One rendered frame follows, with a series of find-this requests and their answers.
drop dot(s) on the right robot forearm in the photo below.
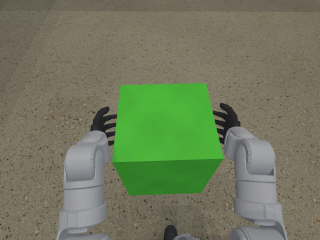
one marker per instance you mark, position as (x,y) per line
(255,174)

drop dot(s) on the left robot forearm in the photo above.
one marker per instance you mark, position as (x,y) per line
(83,179)

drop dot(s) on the right robot foot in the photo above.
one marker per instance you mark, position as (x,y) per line
(170,232)

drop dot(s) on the robot left hand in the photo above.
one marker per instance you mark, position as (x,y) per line
(100,119)

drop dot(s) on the robot right upper arm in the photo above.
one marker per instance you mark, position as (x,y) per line
(255,233)

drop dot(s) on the robot right hand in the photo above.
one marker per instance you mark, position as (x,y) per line
(231,120)

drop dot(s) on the carton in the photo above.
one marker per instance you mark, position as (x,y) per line
(166,139)

